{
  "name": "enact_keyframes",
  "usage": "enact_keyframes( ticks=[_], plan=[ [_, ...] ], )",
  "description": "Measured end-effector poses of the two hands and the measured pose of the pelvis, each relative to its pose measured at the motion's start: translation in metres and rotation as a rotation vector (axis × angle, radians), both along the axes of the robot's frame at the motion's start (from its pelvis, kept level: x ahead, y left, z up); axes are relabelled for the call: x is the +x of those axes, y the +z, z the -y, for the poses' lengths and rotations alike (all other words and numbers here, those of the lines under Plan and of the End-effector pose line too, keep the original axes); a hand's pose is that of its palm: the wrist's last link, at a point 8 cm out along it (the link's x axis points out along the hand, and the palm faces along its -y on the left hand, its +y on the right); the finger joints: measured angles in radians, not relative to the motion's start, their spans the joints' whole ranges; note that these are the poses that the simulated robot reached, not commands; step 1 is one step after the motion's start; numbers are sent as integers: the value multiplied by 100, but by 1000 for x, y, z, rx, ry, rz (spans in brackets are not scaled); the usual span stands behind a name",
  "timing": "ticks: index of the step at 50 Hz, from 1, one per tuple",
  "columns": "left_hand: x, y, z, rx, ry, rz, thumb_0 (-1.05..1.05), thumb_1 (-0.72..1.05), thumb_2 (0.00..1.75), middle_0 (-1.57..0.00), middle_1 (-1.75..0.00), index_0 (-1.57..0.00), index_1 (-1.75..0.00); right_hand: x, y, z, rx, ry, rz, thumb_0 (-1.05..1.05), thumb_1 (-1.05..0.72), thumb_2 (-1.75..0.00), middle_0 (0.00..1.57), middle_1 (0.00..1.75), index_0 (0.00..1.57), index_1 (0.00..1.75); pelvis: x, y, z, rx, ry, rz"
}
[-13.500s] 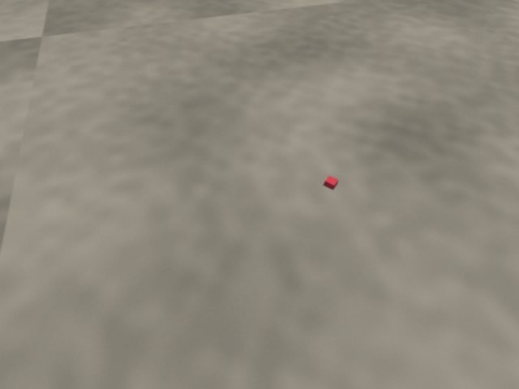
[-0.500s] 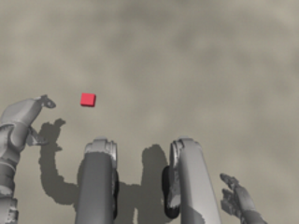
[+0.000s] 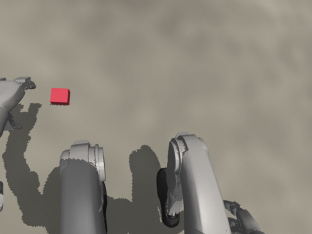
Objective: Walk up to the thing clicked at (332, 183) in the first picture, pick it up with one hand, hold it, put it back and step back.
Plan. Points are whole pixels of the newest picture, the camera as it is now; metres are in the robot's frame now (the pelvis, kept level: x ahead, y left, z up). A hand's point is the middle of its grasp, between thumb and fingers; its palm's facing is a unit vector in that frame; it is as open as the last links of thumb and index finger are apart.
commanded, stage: rise first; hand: left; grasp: from above
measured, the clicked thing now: (60, 96) +0.51 +0.27 -0.33
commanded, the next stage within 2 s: none
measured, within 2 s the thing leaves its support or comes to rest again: neither
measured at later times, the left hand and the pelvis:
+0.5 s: hand (23, 104) +0.44 +0.33 -0.19, palm faces -0.47 -0.04 -0.88, open 11.9 cm; pelvis +0.01 +0.00 -0.03, yaw -2 degrees
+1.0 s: hand (28, 100) +0.46 +0.32 -0.21, palm faces -0.48 -0.05 -0.88, open 12.2 cm; pelvis +0.02 +0.00 -0.03, yaw -2 degrees
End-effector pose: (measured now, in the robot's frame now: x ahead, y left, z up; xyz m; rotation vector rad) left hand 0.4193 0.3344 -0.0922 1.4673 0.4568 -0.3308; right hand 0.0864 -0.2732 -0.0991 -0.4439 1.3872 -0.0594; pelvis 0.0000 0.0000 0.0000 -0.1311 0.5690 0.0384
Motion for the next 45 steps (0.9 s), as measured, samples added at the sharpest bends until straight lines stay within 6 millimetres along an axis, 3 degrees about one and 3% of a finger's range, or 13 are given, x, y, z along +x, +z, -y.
enact_keyframes(
  ticks=[9,27,45],
  plan=[
    [17,-19,2,19,-45,-13,0,-13,69,-43,-56,-42,-57,3,-9,0,-9,6,-44,0,-91,-89,20,30,20,30,8,-10,-1,-10,-8,-9],
    [29,-47,5,12,-68,24,0,-14,69,-43,-59,-42,-60,-9,-22,4,-28,25,-111,0,-91,-89,20,30,20,30,12,-29,1,-13,-24,-3],
    [44,-59,10,38,-26,7,0,-18,72,-38,-68,-38,-68,-13,-26,3,-14,40,-132,0,-91,-90,20,30,20,30,16,-32,2,-16,-26,-17]
  ],
)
